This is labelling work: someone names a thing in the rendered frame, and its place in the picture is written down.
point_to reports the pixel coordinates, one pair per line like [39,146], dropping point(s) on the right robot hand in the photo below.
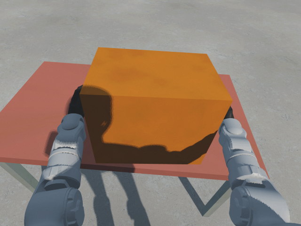
[229,113]

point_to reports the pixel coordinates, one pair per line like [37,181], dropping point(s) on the left robot upper arm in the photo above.
[60,207]

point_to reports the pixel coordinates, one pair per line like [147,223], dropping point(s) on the right robot forearm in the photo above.
[240,159]

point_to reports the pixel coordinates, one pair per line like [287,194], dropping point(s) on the right robot upper arm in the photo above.
[254,206]

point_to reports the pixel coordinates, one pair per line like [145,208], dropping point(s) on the table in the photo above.
[29,122]

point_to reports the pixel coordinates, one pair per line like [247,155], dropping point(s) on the left robot hand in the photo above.
[75,105]

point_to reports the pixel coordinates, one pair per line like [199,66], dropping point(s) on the left robot forearm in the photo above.
[63,169]

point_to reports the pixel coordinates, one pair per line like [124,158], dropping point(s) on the carton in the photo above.
[152,107]

